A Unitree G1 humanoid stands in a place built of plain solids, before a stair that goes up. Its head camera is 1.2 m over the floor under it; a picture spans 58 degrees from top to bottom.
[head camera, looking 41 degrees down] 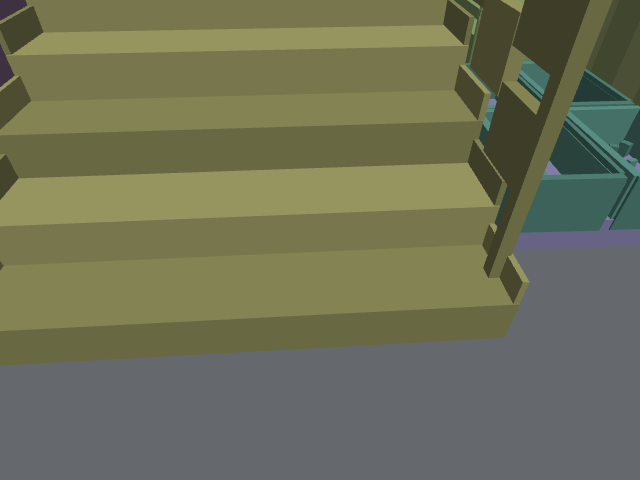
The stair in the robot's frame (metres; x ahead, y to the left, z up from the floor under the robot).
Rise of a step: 0.17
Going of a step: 0.28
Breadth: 1.70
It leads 4 degrees to the left of straight ahead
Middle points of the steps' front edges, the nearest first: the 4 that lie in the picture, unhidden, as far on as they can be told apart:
0.82 0.23 0.17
1.10 0.25 0.34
1.38 0.26 0.51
1.66 0.28 0.68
